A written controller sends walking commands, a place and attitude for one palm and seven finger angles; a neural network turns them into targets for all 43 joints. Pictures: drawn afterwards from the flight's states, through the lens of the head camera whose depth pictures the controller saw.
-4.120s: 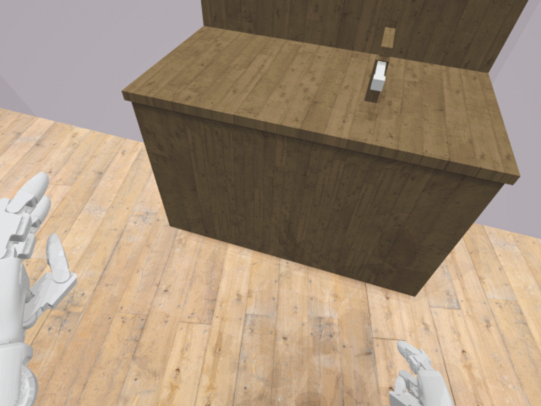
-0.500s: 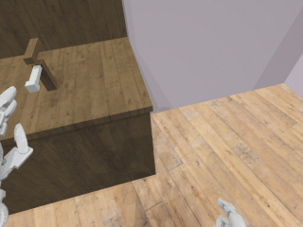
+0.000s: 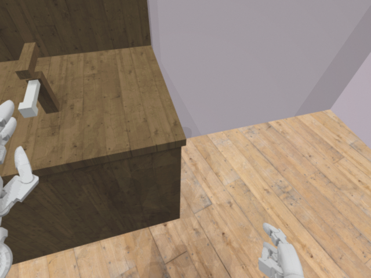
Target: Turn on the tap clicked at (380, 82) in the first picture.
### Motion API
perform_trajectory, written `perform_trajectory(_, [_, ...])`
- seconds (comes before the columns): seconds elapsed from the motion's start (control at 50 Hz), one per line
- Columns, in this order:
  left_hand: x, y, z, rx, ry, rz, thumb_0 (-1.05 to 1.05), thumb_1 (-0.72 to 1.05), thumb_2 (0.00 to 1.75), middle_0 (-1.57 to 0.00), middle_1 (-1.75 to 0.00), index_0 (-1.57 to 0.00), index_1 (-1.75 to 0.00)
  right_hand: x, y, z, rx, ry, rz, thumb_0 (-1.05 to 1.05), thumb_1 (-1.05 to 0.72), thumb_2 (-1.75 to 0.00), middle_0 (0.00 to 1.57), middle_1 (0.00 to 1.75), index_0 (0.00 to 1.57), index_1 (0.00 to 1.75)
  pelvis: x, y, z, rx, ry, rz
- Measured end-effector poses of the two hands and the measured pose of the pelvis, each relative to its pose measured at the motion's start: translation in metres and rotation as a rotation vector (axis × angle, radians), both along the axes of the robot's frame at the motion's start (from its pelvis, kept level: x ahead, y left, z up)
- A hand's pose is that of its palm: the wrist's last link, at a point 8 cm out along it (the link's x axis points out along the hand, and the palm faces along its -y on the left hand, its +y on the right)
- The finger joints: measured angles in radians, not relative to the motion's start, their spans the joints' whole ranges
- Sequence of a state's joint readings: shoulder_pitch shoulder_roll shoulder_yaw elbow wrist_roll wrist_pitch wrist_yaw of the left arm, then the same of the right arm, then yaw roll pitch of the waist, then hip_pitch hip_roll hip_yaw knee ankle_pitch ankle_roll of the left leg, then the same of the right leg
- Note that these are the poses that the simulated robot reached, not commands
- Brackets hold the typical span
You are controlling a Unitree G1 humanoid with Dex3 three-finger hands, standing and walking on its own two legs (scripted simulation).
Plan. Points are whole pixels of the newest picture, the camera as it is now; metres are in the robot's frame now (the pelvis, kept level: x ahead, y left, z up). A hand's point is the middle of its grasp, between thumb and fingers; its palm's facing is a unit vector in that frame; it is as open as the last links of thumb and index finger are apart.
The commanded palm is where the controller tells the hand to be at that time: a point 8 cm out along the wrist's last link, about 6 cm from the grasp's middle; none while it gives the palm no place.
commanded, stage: come to a stop and stand still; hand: left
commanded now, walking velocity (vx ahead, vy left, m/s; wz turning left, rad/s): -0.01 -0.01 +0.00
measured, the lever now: (28, 109) +0.44 +0.42 +0.10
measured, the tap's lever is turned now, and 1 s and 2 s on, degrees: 0 0 0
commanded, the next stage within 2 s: look again from close up in 1.14 s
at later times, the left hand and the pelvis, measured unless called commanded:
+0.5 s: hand (14, 214) +0.17 +0.27 +0.15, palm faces +0.34 -0.89 -0.31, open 7.4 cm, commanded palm +0.12 +0.30 +0.18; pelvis -0.05 +0.02 +0.00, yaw -1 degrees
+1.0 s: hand out of the picture +0.14 +0.33 +0.18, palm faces +0.49 -0.80 -0.34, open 7.4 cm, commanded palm +0.08 +0.35 +0.18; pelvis -0.06 +0.06 +0.01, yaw +4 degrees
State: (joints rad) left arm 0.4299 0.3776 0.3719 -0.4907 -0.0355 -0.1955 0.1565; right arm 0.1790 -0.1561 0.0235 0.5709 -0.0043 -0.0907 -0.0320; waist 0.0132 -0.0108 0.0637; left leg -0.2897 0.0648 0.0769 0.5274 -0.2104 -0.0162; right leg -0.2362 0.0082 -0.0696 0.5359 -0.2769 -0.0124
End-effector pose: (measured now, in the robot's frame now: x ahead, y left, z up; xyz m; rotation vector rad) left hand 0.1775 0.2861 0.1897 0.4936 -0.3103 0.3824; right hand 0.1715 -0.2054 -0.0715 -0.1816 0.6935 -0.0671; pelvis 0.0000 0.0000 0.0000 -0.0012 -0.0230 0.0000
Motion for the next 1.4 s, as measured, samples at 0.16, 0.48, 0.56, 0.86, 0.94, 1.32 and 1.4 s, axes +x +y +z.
perform_trajectory(0.16, [-0.009,-0.005,0.017,0.118,0.002,-0.027,0.01,0.88,0.9,-0.22,-0.3,-0.22,-0.3,-0.024,0.001,-0.016,0.021,0.057,0.05,0.01,-0.91,-0.9,0.21,0.3,0.2,0.3,-0.017,-0.013,0.001,-0.01,-0.007,0.003])
perform_trajectory(0.48, [-0.043,0.015,-0.033,-0.119,0.044,-0.104,0.01,0.88,0.9,-0.21,-0.3,-0.22,-0.3,-0.074,-0.025,0.026,-0.163,-0.008,-0.049,0.02,-0.91,-0.9,0.2,0.3,0.2,0.29,-0.045,0.019,0.004,-0.032,-0.04,-0.027])
perform_trajectory(0.56, [-0.039,0.04,-0.008,-0.063,-0.087,-0.067,0.02,0.88,0.9,-0.21,-0.3,-0.22,-0.3,-0.074,-0.003,0.029,-0.148,-0.03,-0.015,0.02,-0.91,-0.9,0.2,0.3,0.2,0.29,-0.053,0.027,0.004,-0.035,-0.048,-0.013])
perform_trajectory(0.86, [-0.079,0.066,-0.008,-0.034,0.023,0.018,0.01,0.89,0.9,-0.21,-0.3,-0.21,-0.3,-0.059,0.065,0.008,-0.029,0.028,0.129,0.02,-0.9,-0.9,0.21,0.3,0.2,0.3,-0.059,0.05,0.008,-0.036,-0.026,0.061])
perform_trajectory(0.94, [-0.083,0.075,-0.004,-0.046,-0.023,0.054,0.01,0.89,0.9,-0.21,-0.3,-0.21,-0.3,-0.053,0.068,0.009,-0.051,0.027,0.143,0.02,-0.9,-0.9,0.21,0.3,0.2,0.3,-0.059,0.054,0.008,-0.037,-0.037,0.07])
perform_trajectory(1.32, [-0.066,0.082,-0.017,-0.092,0.032,0.097,0.01,0.89,0.9,-0.21,-0.3,-0.21,-0.3,-0.022,0.06,0.019,-0.067,-0.026,0.115,0.02,-0.91,-0.9,0.21,0.3,0.2,0.29,-0.034,0.06,0.008,-0.027,-0.015,0.077])
perform_trajectory(1.4, [-0.051,0.078,-0.014,-0.094,0.03,0.102,0.01,0.89,0.9,-0.21,-0.3,-0.21,-0.3,-0.016,0.061,0.018,-0.053,-0.03,0.107,0.02,-0.91,-0.9,0.21,0.3,0.2,0.29,-0.028,0.058,0.008,-0.006,0.0,0.077])
